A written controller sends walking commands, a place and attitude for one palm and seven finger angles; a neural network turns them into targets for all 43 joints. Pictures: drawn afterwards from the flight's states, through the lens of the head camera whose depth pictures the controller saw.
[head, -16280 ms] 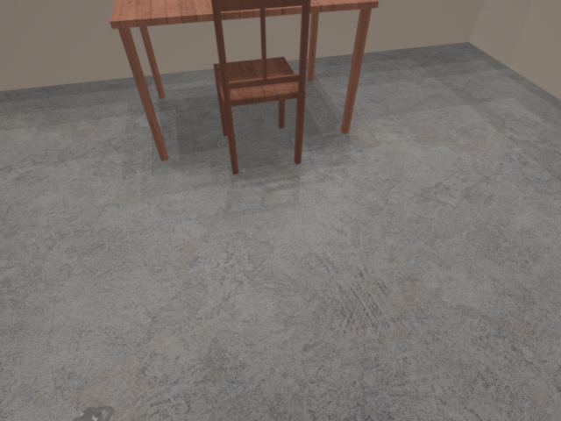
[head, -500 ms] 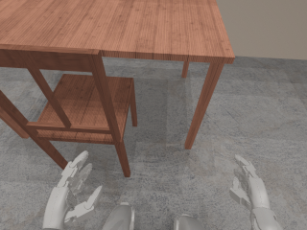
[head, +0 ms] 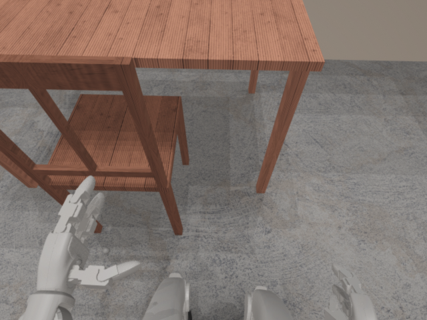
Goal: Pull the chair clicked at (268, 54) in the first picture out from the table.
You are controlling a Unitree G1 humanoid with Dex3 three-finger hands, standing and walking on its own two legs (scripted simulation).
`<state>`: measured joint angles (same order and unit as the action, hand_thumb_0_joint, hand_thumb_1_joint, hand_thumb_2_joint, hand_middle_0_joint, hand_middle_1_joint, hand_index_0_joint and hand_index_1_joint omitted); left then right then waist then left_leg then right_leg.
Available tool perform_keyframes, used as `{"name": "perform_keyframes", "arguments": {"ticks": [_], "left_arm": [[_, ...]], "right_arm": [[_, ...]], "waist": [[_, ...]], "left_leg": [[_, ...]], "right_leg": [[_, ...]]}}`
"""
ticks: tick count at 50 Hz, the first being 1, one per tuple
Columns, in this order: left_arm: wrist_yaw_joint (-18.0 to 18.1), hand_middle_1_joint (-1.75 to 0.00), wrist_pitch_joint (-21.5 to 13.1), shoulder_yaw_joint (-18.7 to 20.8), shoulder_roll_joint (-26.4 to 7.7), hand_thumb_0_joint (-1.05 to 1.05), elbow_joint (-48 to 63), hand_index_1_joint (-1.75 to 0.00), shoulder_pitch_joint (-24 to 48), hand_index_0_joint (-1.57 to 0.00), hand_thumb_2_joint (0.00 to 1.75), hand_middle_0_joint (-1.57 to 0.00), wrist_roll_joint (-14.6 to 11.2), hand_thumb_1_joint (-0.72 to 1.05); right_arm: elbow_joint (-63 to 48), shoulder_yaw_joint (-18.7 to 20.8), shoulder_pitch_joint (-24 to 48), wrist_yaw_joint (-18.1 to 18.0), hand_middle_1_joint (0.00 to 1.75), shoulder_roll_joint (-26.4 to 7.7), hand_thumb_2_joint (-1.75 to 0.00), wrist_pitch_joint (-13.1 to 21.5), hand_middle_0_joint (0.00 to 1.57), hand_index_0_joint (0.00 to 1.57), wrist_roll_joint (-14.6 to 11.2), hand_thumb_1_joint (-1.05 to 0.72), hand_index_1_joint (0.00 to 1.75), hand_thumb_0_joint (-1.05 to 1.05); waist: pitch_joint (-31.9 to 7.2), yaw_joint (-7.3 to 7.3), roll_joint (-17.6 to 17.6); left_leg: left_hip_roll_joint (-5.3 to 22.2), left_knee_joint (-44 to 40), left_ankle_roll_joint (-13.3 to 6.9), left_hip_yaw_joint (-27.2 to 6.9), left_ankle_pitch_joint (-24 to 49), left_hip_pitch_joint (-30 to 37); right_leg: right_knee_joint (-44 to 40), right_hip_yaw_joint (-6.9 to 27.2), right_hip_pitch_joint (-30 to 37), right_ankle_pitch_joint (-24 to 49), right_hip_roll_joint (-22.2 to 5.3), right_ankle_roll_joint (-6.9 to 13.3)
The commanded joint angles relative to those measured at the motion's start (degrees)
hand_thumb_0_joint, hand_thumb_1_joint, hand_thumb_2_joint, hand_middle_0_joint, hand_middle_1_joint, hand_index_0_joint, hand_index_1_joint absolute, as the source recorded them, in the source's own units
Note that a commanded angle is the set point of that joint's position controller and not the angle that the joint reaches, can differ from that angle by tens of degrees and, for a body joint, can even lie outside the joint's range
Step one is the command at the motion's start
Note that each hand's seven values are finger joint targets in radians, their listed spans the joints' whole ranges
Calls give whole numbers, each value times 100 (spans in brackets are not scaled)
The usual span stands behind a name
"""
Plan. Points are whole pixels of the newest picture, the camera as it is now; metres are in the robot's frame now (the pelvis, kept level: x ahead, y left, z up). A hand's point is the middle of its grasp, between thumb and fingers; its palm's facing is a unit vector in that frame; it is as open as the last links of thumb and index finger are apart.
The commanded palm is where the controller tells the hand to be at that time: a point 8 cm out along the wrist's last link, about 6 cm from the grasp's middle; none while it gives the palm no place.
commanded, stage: raise the hand toward the chair's back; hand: left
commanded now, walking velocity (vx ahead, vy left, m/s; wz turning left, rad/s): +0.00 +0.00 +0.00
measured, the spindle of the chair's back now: (69, 135) +0.49 +0.36 +0.00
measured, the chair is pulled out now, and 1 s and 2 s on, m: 0.00 0.00 0.00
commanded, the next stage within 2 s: aim the fingers beside a spindle in 1.12 s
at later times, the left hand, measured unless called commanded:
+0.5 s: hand (84, 234) +0.24 +0.22 +0.07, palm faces +0.05 -1.00 -0.07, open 16.9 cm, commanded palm +0.22 +0.27 +0.07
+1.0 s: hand (92, 221) +0.26 +0.21 +0.07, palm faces +0.04 -1.00 -0.06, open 16.9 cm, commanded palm +0.23 +0.27 +0.08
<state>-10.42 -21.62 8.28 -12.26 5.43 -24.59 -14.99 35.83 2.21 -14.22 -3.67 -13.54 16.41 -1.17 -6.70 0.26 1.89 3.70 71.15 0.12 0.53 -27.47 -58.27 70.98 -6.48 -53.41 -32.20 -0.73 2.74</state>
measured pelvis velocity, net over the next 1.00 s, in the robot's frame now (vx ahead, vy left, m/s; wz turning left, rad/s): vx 0.02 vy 0.01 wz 0.00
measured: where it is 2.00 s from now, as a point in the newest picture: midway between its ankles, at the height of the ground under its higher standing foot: outside the picture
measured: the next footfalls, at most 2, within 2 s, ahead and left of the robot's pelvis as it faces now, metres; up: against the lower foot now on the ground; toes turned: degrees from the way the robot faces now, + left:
none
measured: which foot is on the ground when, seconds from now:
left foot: down 0.00-1.00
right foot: down 0.00-1.00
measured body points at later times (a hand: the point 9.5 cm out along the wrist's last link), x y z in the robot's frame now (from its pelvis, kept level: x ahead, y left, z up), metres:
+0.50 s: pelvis +0.01 +0.02 +0.01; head +0.08 +0.02 +0.46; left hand +0.23 +0.27 +0.08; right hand +0.22 -0.20 -0.06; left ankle +0.07 +0.12 -0.63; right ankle +0.03 -0.10 -0.63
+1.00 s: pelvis +0.02 +0.01 +0.02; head +0.09 +0.01 +0.46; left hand +0.25 +0.27 +0.08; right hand +0.20 -0.24 -0.06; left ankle +0.07 +0.12 -0.63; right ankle +0.03 -0.10 -0.63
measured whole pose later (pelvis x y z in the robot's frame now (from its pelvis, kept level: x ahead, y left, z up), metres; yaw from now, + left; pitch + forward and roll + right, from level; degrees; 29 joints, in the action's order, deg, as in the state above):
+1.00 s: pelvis +0.02 +0.01 +0.02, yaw +0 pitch +14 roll -2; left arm -14.5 -18.9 12.8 -15.1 -0.6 -16.3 -16.6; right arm 34.1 0.0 -12.3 -2.8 -14.3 15.9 -0.6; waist -6.3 0.2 1.5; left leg 3.4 67.6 -0.2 0.3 -27.5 -54.2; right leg 66.2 -6.6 -48.8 -31.5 -0.5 2.1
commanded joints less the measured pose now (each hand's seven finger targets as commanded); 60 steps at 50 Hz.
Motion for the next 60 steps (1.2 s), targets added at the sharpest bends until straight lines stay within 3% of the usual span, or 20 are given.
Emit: {"name": "perform_keyframes", "arguments": {"ticks": [1, 4, 6, 8, 13, 15, 21, 23, 25, 31, 33, 37, 39, 42, 48, 60], "left_arm": [[39, -12, -403, 334, -667, 0, 1013, -12, 164, -8, 40, -8, -22, -27], [91, -11, -459, 402, -713, 0, 1263, -11, 231, -8, 37, -8, -41, -34], [150, -10, -449, 497, -772, 0, 1184, -10, 268, -7, 35, -7, -26, -38], [145, -9, -471, 393, -712, 0, 1305, -9, 337, -7, 33, -7, -6, -43], [1, -8, -267, 308, -677, 0, 1022, -8, 474, -6, 30, -6, 25, -50], [-59, -8, -192, 407, -768, 0, 977, -8, 611, -6, 30, -6, -5, -50], [-179, -8, -158, 647, -972, 0, 1100, -8, 949, -6, 30, -6, -85, -50], [-239, -8, -118, 602, -886, 0, 922, -8, 971, -6, 30, -6, -118, -50], [-302, -8, -83, 711, -979, 0, 829, -8, 1079, -6, 30, -6, -154, -50], [-431, -8, 45, 978, -1227, 0, 730, -8, 1316, -6, 30, -6, -244, -50], [-481, -8, 61, 866, -1030, 0, 589, -8, 1193, -6, 30, -6, -307, -50], [-470, -8, 36, 856, -1044, 0, 549, -8, 1084, -6, 30, -6, -299, -50], [-439, -8, 0, 877, -1058, 0, 497, -8, 1120, -6, 30, -6, -282, -50], [-405, -8, -38, 899, -1061, 0, 447, -8, 1155, -6, 30, -6, -266, -50], [-358, -8, -158, 935, -1114, 0, 602, -8, 1189, -6, 30, -6, -252, -50], [-415, -8, -118, 880, -1084, 0, 504, -8, 1327, -6, 30, -6, -276, -50]], "right_arm": [[-1050, 182, 604, -42, 30, -670, -90, 432, 20, 20, -10, -90, 30, 0], [-1103, 178, 598, -28, 30, -682, -90, 431, 20, 20, 14, -90, 30, 0], [-1086, 172, 589, -25, 30, -698, -90, 385, 20, 20, 29, -90, 30, 0], [-1111, 149, 586, -1, 30, -710, -90, 372, 20, 20, 34, -90, 30, 0], [-1136, 93, 574, 10, 30, -748, -90, 278, 20, 20, 31, -90, 30, 0], [-1162, 67, 564, -9, 30, -769, -90, 248, 20, 20, 33, -90, 30, 0], [-1127, 25, 516, -34, 30, -780, -90, 266, 20, 20, 55, -90, 30, 0], [-1110, 15, 513, -23, 30, -766, -90, 262, 20, 20, 37, -90, 30, 0], [-1084, 15, 497, -33, 30, -799, -90, 265, 20, 20, 42, -90, 30, 0], [-1049, 23, 434, -62, 30, -845, -90, 284, 20, 20, 23, -90, 30, 0], [-1037, 22, 437, -40, 30, -818, -90, 300, 20, 20, 14, -90, 30, 0], [-1022, 42, 430, -4, 30, -818, -90, 318, 20, 20, 20, -90, 30, 0], [-1013, 62, 431, 5, 30, -827, -90, 315, 20, 20, 16, -90, 30, 0], [-1025, 69, 438, 14, 30, -826, -90, 302, 20, 20, 20, -90, 30, 0], [-1025, 77, 436, 32, 30, -811, -90, 288, 20, 20, 30, -90, 30, 0], [-1075, 27, 493, -10, 30, -809, -90, 258, 20, 20, -3, -90, 30, 0]], "waist": [[-1120, -76, -139], [-1321, -120, 135], [-1290, -105, 51], [-1341, -91, 297], [-1083, 31, 173], [-1101, 17, 89], [-1384, -45, 347], [-1258, 3, 212], [-1325, -3, 109], [-1533, -68, 236], [-1427, -51, 92], [-1396, -72, 237], [-1357, -46, 50], [-1285, -37, 42], [-1474, -45, 123], [-1251, 2, 49]], "left_leg": [[-318, -1027, -129, -326, 251, 922], [-318, -1139, -126, -334, 410, 1218], [-314, -1212, -127, -379, 418, 1254], [-303, -1280, -113, -408, 457, 1450], [-295, -1373, -101, -469, 293, 1450], [-303, -1391, -102, -485, 265, 1443], [-290, -1436, -75, -563, 609, 1758], [-288, -1442, -69, -544, 597, 1741], [-301, -1398, -79, -513, 662, 1669], [-308, -1449, -70, -499, 947, 1800], [-317, -1443, -64, -456, 1026, 1752], [-328, -1427, -59, -413, 1135, 1747], [-319, -1395, -65, -395, 1109, 1666], [-327, -1358, -73, -353, 1017, 1551], [-340, -1287, -83, -309, 1158, 1606], [-344, -1278, -85, -317, 723, 1436]], "right_leg": [[-1551, 712, 548, -27, 149, -172], [-1457, 560, 588, 303, 178, -153], [-1423, 458, 599, 383, 230, -142], [-1367, 373, 535, 511, 232, -133], [-1436, 305, 471, 488, 260, -147], [-1470, 319, 527, 469, 264, -145], [-1378, 262, 604, 795, 292, -116], [-1439, 258, 605, 807, 290, -133], [-1462, 297, 702, 878, 280, -142], [-1479, 316, 913, 1116, 286, -133], [-1523, 322, 1007, 1231, 270, -148], [-1525, 359, 1030, 1341, 260, -145], [-1537, 389, 1021, 1334, 261, -158], [-1573, 456, 1019, 1244, 251, -169], [-1543, 526, 1129, 1431, 239, -171], [-1671, 601, 971, 904, 229, -190]]}}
